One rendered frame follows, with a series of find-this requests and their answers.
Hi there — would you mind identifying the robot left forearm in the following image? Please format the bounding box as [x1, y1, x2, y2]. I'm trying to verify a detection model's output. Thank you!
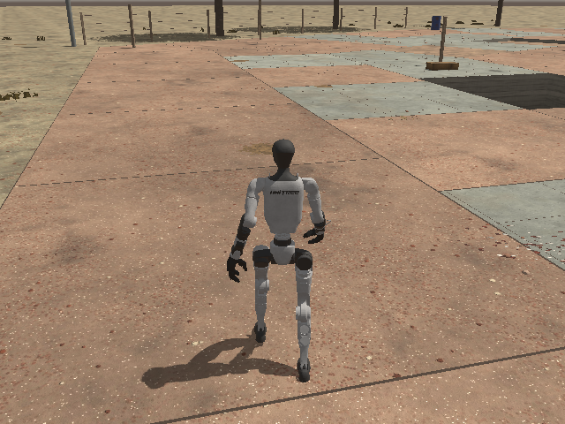
[230, 214, 251, 260]

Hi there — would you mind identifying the robot right forearm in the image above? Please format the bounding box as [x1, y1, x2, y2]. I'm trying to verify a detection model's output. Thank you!
[314, 210, 326, 235]

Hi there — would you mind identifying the right robot hand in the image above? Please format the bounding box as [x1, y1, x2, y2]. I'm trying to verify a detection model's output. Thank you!
[303, 228, 324, 244]

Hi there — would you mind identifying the robot right upper arm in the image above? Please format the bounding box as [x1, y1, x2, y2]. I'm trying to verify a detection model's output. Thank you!
[302, 178, 324, 223]

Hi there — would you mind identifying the left robot shin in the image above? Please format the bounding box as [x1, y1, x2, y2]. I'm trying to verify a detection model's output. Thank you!
[255, 279, 267, 331]

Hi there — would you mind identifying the robot right foot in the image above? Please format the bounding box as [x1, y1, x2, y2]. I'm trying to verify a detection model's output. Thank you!
[298, 358, 311, 382]

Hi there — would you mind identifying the left robot hand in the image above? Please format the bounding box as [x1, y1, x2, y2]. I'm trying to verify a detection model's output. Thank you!
[227, 257, 247, 283]

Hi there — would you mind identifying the robot left upper arm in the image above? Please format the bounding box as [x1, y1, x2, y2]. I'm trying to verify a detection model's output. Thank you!
[243, 178, 265, 228]

